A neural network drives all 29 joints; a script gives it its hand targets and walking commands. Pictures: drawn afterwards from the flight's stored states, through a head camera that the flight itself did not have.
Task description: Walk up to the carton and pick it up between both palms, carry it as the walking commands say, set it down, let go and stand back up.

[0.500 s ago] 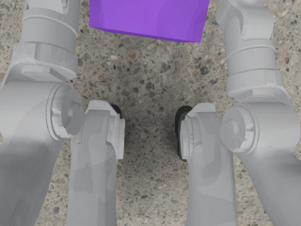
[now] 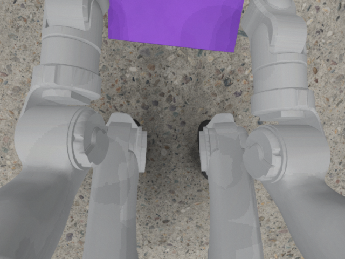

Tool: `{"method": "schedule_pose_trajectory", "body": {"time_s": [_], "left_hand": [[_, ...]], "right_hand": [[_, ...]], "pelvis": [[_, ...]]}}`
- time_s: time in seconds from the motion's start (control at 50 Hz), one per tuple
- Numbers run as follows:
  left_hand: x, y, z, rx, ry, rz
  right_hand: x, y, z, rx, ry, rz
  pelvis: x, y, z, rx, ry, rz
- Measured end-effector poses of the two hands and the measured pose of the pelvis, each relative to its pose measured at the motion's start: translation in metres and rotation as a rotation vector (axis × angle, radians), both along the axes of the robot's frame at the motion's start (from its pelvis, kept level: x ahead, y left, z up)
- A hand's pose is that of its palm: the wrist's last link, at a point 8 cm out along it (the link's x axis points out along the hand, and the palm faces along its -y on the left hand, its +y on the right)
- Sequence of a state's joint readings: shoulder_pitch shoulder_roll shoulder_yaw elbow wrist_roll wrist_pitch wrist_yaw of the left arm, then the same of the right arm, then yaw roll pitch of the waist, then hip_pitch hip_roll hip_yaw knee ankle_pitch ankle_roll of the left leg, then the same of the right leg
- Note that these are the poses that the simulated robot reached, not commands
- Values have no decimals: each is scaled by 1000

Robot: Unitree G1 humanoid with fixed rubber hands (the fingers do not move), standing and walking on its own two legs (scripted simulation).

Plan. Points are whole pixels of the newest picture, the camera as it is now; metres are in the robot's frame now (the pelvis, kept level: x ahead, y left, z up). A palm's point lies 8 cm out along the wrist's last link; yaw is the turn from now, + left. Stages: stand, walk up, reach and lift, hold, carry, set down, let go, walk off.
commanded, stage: reach and lift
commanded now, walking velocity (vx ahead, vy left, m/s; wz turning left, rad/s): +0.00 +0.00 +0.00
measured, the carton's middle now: out of the picture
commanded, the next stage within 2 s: none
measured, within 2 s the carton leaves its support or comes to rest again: neither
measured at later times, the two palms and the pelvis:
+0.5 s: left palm out of the picture +0.55 +0.14 -0.06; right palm out of the picture +0.53 -0.14 -0.07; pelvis -0.01 +0.00 +0.04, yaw +0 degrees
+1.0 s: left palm out of the picture +0.53 +0.13 +0.01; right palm out of the picture +0.51 -0.14 +0.00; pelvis -0.02 +0.00 +0.09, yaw +1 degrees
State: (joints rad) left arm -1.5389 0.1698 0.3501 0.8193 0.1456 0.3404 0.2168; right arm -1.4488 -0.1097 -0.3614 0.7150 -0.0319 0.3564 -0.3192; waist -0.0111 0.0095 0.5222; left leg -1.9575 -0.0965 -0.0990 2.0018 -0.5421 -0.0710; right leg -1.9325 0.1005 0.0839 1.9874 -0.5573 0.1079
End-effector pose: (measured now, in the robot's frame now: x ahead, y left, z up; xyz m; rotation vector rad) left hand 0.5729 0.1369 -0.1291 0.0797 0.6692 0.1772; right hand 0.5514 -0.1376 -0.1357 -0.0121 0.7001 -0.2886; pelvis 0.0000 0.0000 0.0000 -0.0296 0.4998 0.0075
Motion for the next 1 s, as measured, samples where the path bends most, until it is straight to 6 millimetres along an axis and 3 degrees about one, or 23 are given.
{"method": "schedule_pose_trajectory", "body": {"time_s": [1.0], "left_hand": [[-48, -4, 135, -13, -14, 27]], "right_hand": [[-43, -5, 137, -10, -18, 10]], "pelvis": [[-19, -2, 86, 9, -165, 10]]}}
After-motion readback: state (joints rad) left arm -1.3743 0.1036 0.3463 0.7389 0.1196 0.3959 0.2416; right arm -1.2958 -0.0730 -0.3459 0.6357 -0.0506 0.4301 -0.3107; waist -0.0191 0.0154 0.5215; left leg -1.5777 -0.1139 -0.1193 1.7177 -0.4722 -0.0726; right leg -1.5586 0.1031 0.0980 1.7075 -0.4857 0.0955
